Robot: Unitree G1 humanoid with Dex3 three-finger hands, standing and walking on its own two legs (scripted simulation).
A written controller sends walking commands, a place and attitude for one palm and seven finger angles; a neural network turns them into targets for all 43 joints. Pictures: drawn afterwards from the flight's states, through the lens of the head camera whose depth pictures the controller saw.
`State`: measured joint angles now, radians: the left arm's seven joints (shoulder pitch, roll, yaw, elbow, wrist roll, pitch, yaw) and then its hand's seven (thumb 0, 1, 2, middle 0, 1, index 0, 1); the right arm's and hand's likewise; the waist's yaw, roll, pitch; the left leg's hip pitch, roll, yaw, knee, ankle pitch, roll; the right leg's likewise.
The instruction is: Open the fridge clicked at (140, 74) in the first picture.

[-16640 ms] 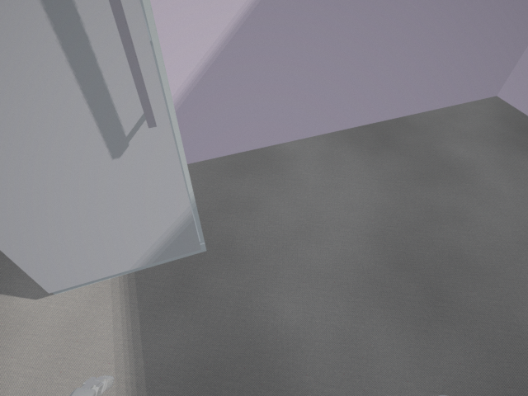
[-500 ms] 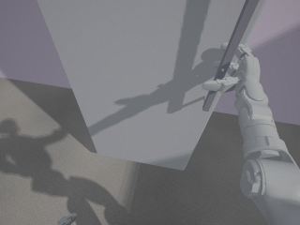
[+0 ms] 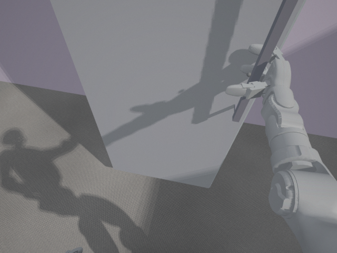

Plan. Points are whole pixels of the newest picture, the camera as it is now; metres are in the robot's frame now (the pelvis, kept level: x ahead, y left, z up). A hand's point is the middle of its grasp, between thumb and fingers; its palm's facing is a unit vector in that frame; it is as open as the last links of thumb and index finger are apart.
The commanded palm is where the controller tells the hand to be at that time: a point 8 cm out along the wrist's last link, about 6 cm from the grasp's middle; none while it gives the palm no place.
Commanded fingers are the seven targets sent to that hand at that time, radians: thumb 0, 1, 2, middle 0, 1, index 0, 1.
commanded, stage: slide the fingers in behind the handle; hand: right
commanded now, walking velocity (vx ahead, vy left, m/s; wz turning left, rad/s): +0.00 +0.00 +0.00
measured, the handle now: (264, 48) +0.54 -0.14 +0.22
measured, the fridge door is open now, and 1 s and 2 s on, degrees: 0 0 0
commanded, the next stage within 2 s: grip the handle and tug to test in 0.54 s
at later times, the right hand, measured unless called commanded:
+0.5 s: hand (247, 75) +0.49 -0.11 +0.18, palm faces +0.07 +1.00 +0.01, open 14.0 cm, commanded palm +0.45 -0.16 +0.18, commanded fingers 0.00 0.50 -0.30 0.30 1.20 0.30 1.20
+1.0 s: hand (249, 76) +0.49 -0.12 +0.18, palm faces +0.06 +1.00 +0.00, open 10.9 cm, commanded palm +0.46 -0.17 +0.18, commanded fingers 0.00 -0.39 -0.68 0.40 1.33 0.40 1.33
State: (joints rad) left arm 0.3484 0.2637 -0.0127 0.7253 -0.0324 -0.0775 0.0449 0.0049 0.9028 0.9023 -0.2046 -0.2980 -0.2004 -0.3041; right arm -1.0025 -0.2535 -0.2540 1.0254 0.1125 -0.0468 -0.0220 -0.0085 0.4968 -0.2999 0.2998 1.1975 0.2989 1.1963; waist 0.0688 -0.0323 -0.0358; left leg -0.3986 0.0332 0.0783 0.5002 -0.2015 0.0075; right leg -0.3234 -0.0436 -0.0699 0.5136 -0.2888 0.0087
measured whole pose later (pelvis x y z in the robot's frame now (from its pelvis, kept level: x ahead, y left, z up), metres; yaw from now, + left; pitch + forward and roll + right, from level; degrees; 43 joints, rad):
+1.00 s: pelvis +0.00 +0.00 +0.00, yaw +0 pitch +6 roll +0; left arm 0.34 0.25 -0.01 0.72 -0.03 -0.08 0.04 0.00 0.90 0.90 -0.20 -0.30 -0.20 -0.30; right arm -0.97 -0.24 -0.22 0.98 0.10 -0.06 -0.03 0.00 0.04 -0.49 0.35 1.26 0.35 1.26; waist 0.06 -0.03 -0.03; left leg -0.39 0.03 0.07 0.49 -0.20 0.00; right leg -0.32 -0.04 -0.07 0.51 -0.29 0.00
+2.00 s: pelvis +0.03 -0.01 +0.00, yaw +2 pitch +5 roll +0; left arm 0.33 0.25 0.01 0.68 -0.04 -0.05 0.03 0.01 0.90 0.90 -0.20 -0.30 -0.20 -0.30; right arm -0.74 -0.18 -0.22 0.64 0.12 0.06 -0.06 0.02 -0.79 -0.79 0.33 1.40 0.35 1.40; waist 0.04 -0.06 -0.05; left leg -0.31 0.02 0.05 0.45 -0.21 0.00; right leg -0.22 -0.05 -0.10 0.44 -0.30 0.01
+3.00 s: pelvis +0.04 +0.01 +0.01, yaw +0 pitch +2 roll -1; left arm 0.10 0.21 -0.01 0.52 0.01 0.08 0.05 0.01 0.90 0.90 -0.20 -0.30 -0.20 -0.30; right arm -0.07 -0.19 0.02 -0.25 0.07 0.01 -0.07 -0.01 -0.63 -0.76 0.43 1.39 0.30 1.34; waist 0.01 -0.07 0.02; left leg -0.28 0.03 0.08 0.53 -0.24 0.00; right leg -0.18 -0.03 -0.03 0.48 -0.28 0.03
